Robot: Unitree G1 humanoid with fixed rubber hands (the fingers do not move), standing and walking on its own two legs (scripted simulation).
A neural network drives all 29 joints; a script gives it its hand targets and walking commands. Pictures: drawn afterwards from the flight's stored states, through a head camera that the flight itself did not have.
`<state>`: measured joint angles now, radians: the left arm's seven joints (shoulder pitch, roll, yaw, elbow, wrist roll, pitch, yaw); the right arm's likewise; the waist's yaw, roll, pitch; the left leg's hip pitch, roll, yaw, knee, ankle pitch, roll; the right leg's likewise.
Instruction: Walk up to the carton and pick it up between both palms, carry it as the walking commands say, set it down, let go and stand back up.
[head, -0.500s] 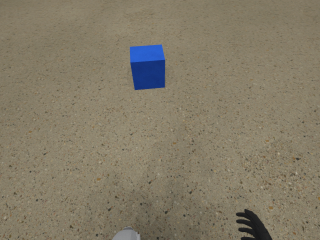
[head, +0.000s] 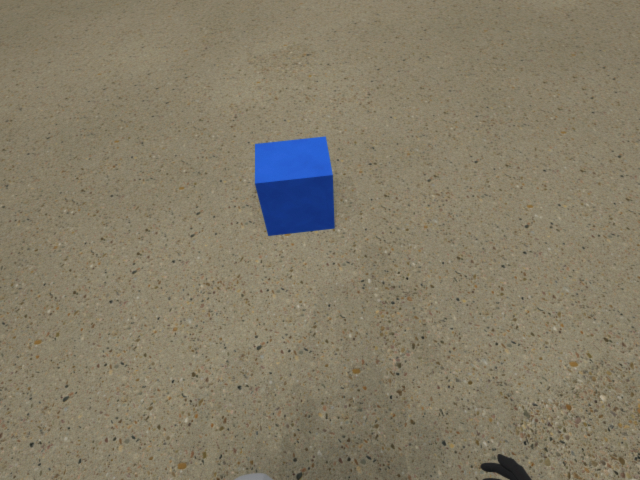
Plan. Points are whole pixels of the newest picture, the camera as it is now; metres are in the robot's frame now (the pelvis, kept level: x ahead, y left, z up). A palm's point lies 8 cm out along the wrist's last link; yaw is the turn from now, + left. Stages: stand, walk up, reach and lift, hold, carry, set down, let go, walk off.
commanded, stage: walk up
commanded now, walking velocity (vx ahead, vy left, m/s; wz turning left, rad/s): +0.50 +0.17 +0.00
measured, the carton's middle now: (296, 187) +1.18 +0.14 -0.60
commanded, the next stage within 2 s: none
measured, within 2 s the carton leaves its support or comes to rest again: neither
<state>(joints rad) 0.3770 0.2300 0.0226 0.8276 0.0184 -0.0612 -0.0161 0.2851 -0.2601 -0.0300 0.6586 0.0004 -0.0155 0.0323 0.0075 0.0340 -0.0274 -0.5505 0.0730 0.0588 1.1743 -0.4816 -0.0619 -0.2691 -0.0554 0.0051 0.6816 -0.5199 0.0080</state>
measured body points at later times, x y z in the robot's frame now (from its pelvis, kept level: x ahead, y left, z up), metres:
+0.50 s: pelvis +0.29 +0.00 +0.00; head +0.31 -0.02 +0.45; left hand +0.44 +0.25 -0.09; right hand +0.38 -0.25 -0.13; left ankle +0.19 +0.14 -0.68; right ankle +0.26 -0.12 -0.72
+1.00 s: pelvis +0.56 +0.04 +0.01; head +0.57 +0.06 +0.46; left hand +0.70 +0.29 -0.11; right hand +0.64 -0.22 -0.09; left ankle +0.50 +0.14 -0.72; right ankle +0.50 -0.10 -0.65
